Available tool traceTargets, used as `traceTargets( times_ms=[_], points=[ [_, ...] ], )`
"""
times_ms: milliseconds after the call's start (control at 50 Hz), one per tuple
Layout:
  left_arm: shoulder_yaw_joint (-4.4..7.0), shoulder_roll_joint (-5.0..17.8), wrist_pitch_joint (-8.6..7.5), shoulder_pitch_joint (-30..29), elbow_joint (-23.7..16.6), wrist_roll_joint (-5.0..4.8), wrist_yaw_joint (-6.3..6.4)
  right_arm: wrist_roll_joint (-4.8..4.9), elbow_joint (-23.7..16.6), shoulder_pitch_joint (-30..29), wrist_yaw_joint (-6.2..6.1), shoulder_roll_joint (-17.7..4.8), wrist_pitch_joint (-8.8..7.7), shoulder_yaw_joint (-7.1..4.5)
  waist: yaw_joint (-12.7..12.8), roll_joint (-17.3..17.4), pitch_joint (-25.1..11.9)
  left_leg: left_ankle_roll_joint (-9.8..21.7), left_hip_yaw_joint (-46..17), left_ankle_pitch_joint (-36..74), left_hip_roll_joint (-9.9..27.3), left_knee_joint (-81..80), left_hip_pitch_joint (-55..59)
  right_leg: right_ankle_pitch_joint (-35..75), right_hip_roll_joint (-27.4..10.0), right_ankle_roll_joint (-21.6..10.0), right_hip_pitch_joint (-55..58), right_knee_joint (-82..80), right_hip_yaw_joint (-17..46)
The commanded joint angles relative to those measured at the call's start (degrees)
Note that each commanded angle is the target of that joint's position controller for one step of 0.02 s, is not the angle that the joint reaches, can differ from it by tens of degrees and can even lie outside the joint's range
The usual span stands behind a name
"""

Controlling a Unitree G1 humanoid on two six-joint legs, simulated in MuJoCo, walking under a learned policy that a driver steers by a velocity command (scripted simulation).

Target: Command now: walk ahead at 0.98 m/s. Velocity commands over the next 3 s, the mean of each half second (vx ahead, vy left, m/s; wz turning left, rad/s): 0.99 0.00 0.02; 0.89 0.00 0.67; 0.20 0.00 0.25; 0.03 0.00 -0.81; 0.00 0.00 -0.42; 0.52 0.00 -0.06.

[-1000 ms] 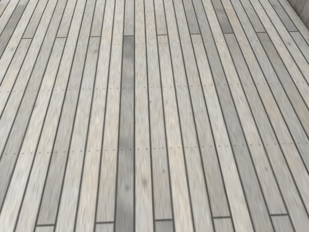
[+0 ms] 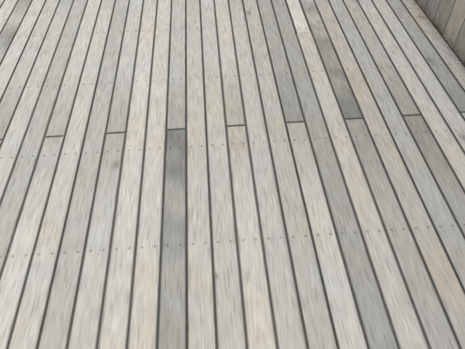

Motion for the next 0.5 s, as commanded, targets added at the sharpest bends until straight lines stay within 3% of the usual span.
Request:
traceTargets(
  times_ms=[20, 60, 80, 120, 180, 220, 240, 260, 280, 300, 320, 340, 360, 380, 400, 420, 440, 460, 500],
  points=[
    [-0.25, 3.0, 0.82, -2.0, -4.9, 0.51, -0.67, 1.02, -2.5, -1.5, 0.41, -3.5, -2.88, -0.09, 3.2, 2.2, 9.3, 6.8, -19.5, -7.0, 15.6, -26.5, -9.3, 6.3, -5.1, 1.8, -8.3, -7.7, -1.2],
    [-0.51, 3.6, 0.24, -9.3, -7.2, 0.20, -0.91, 1.56, -2.4, 0.1, 0.77, -3.9, -3.40, -0.01, 1.5, 0.8, 10.6, 5.7, -13.1, 5.0, 12.6, -27.9, -8.0, 14.6, -5.2, 2.3, -7.7, -20.5, -4.2],
    [-0.87, 2.9, -0.11, -11.6, -7.6, -0.05, -1.28, 2.06, -2.3, 1.2, 0.85, -3.8, -3.73, 0.07, 0.6, 0.0, 10.0, 4.4, -10.3, 11.8, 11.2, -28.0, -7.6, 20.3, -4.2, 2.1, -4.0, -26.9, -6.0],
    [-1.52, 1.5, -0.49, -15.4, -8.4, -0.79, -1.95, 2.89, -1.2, 4.6, 0.53, -5.3, -4.31, -0.07, -1.0, 0.6, 9.1, 2.9, -8.5, 24.3, 12.5, -30.6, -4.2, 28.1, -2.1, 0.8, 2.6, -35.6, -8.9],
    [-1.14, 3.3, -0.61, -18.4, -8.7, -0.81, -1.41, 1.97, 0.3, 7.4, -0.06, -7.4, -3.85, 0.00, -2.3, 2.6, 6.9, 1.2, -6.1, 46.3, 14.3, -26.7, 12.1, 27.0, 1.6, -0.8, 2.6, -43.7, -11.4],
    [-0.24, 5.5, -0.60, -15.8, -8.1, -0.22, -0.58, 0.78, 1.0, 7.9, -1.04, -9.7, -2.84, -0.20, -0.1, 6.8, 1.9, 0.1, -5.6, 68.5, 16.3, -16.9, 20.9, 17.9, 6.1, -1.9, 6.3, -44.6, -12.7],
    [0.58, 7.3, -0.58, -9.5, -6.6, -0.27, 0.03, -0.21, 1.5, 7.4, -1.71, -11.0, -1.95, -0.45, 3.4, 8.7, -2.1, -0.2, -5.7, 75.1, 17.5, -7.5, 22.8, 12.8, 7.7, -2.7, 12.3, -44.7, -11.7],
    [1.74, 9.6, -0.50, 1.6, -3.0, -0.52, 0.89, -1.00, 1.4, 5.7, -2.31, -12.2, -0.98, -0.82, 8.5, 9.6, -7.6, -0.2, -5.4, 75.6, 18.2, 5.5, 21.4, 8.2, 8.3, -3.9, 22.6, -45.2, -10.4],
    [3.00, 12.0, -0.35, 13.4, 0.7, -0.08, 1.90, -1.19, 0.7, 2.5, -2.49, -12.1, -0.53, -0.95, 14.2, 8.7, -12.0, -0.1, -4.4, 64.9, 16.5, 21.7, 12.7, 5.3, 4.8, -5.4, 35.9, -45.9, -7.4],
    [4.59, 16.9, -0.14, 19.8, 2.1, 1.47, 2.92, -0.39, -1.6, 3.8, -1.58, -5.1, -1.05, 0.50, 12.6, -1.6, -18.0, -0.1, -4.2, 28.9, 10.1, 44.8, -5.8, -10.8, -9.0, -8.2, 51.6, -43.7, 9.3],
    [5.17, 17.5, -0.17, 18.0, 2.4, 1.70, 1.83, 3.12, -3.2, 9.3, -0.39, -1.6, -2.29, 1.35, 6.8, -15.6, -25.7, -1.3, -11.1, -10.0, 1.4, 61.0, -24.4, -18.3, -20.2, -15.4, 62.1, -55.1, 42.6],
    [5.02, 13.4, -0.40, 12.7, 2.3, 0.58, 1.00, 2.52, -4.5, 1.3, -1.09, -5.7, -2.53, 0.86, 7.1, -5.4, -17.1, 0.5, -13.3, -3.7, 6.5, 59.7, -30.8, -17.6, -15.9, -12.7, 56.3, -58.8, 37.3],
    [4.37, 10.1, -1.02, 10.0, 3.1, 0.04, 0.74, 2.31, -5.9, -4.2, -0.93, -5.8, -2.77, 0.92, 6.2, -0.3, -9.1, 0.5, -12.4, 0.8, 8.6, 55.9, -31.2, -11.0, -14.5, -11.4, 46.5, -60.3, 28.1],
    [3.83, 7.4, -1.43, 8.4, 3.8, 0.47, 0.60, 1.55, -6.3, -6.1, -0.60, -4.6, -2.55, 1.29, 3.9, 4.0, -4.6, 0.4, -12.3, 1.6, 10.5, 52.0, -29.1, -6.3, -12.3, -9.8, 38.4, -62.0, 22.4],
    [3.04, 5.3, -1.74, 8.1, 4.8, 0.39, 0.84, 0.33, -6.9, -6.4, 0.00, -3.4, -1.71, 1.55, 1.4, 4.1, -2.0, 0.0, -12.7, 1.8, 11.7, 49.7, -26.7, -4.4, -9.8, -8.0, 31.7, -63.4, 17.9],
    [2.53, 4.3, -2.04, 8.4, 5.9, 0.08, 1.11, -0.49, -7.0, -5.0, 0.83, -2.0, -0.69, 2.01, -0.7, 1.7, -0.8, -0.9, -12.5, 1.4, 12.7, 47.4, -24.6, -5.1, -8.9, -7.5, 26.9, -65.4, 15.5],
    [2.37, 3.9, -2.53, 9.3, 6.8, -0.55, 1.19, -0.89, -7.6, -6.1, 1.36, -1.2, 0.05, 2.27, -1.4, 0.7, 1.5, -1.7, -12.0, 0.9, 13.7, 45.5, -25.5, -4.4, -7.8, -7.3, 24.3, -67.4, 13.5],
    [2.53, 4.9, -3.12, 9.7, 7.3, -0.99, 1.17, -0.84, -8.4, -8.0, 1.81, -0.8, 0.64, 2.46, -1.9, 0.4, 3.8, -2.4, -11.8, 1.7, 14.2, 43.7, -28.0, -3.1, -7.8, -6.8, 22.7, -69.5, 10.3],
    [2.63, 6.1, -4.07, 10.0, 7.3, -0.92, 0.77, -0.28, -11.0, -14.5, 2.20, -1.5, 1.00, 2.75, -1.1, 0.5, 7.2, -2.8, -10.2, 8.5, 13.9, 36.3, -30.2, 5.9, -5.7, -4.8, 19.8, -73.0, 2.0]
  ],
)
